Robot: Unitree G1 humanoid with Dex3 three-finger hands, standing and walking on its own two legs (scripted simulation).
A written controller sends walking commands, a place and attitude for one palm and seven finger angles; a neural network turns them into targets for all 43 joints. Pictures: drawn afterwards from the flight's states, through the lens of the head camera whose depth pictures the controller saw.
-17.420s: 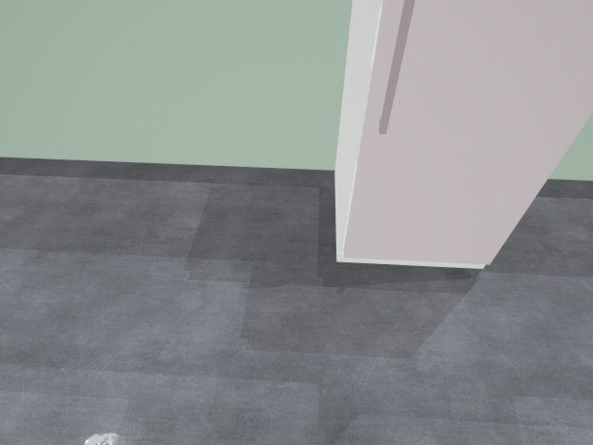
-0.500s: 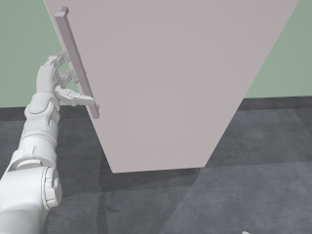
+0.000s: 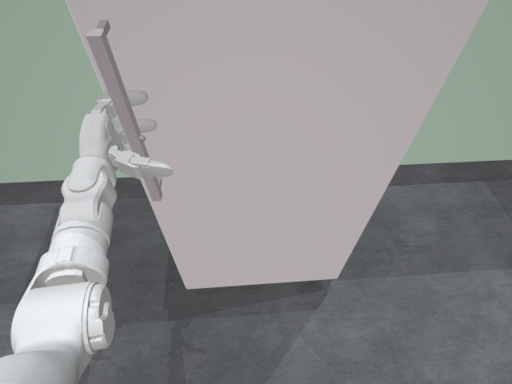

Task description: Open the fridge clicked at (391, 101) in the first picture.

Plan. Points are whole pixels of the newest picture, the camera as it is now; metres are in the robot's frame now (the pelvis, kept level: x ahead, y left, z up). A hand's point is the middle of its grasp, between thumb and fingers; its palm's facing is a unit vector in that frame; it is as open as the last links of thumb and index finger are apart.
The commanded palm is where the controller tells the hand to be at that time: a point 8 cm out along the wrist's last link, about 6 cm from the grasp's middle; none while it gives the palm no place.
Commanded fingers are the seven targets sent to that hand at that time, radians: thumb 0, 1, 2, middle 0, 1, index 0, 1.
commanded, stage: slide the fingers in behind the handle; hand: left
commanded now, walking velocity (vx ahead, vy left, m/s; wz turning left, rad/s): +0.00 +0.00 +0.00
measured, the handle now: (136, 129) +0.50 +0.21 +0.12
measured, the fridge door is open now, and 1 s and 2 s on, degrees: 0 0 0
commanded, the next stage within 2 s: grip the handle and tug to test in 0.74 s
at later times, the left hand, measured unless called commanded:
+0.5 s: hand (143, 138) +0.45 +0.18 +0.15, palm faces +0.08 -1.00 +0.00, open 14.1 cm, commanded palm +0.42 +0.22 +0.15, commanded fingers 0.00 -0.50 0.30 -0.30 -1.20 -0.30 -1.20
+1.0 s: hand (144, 137) +0.45 +0.18 +0.15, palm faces +0.07 -1.00 +0.00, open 13.5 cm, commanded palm +0.43 +0.22 +0.15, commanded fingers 0.00 -0.08 0.48 -0.34 -1.26 -0.34 -1.26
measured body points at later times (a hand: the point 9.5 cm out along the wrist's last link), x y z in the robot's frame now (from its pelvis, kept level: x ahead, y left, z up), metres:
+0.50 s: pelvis +0.00 +0.00 +0.00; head +0.03 +0.00 +0.45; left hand +0.44 +0.23 +0.15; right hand +0.06 -0.26 -0.11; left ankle -0.01 +0.11 -0.72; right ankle +0.01 -0.13 -0.72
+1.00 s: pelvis +0.00 +0.00 +0.00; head +0.03 +0.00 +0.45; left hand +0.44 +0.23 +0.15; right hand +0.07 -0.25 -0.12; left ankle -0.01 +0.11 -0.72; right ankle +0.01 -0.13 -0.72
